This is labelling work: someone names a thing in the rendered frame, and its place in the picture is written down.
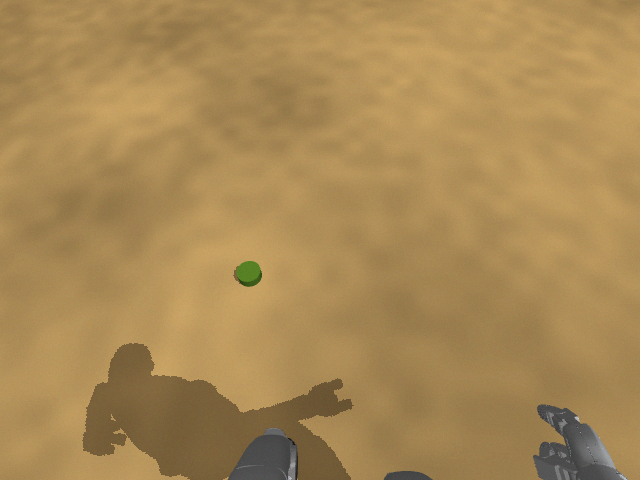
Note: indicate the right robot hand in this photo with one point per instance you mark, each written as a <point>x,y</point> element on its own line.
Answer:
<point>583,446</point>

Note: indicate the right robot arm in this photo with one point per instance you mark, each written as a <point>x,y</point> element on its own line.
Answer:
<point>599,472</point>

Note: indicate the tin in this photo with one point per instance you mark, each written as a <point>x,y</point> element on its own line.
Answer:
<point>249,273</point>

